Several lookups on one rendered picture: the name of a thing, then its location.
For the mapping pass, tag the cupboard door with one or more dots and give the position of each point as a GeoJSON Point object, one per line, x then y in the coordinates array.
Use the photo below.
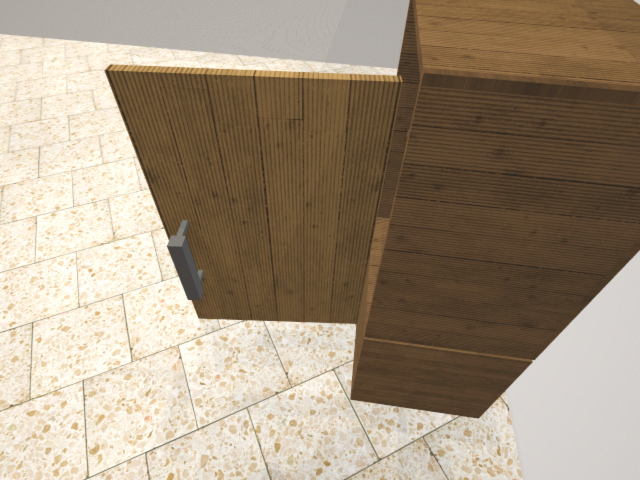
{"type": "Point", "coordinates": [279, 174]}

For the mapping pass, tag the handle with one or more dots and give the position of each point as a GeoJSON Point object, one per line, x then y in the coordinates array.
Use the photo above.
{"type": "Point", "coordinates": [183, 261]}

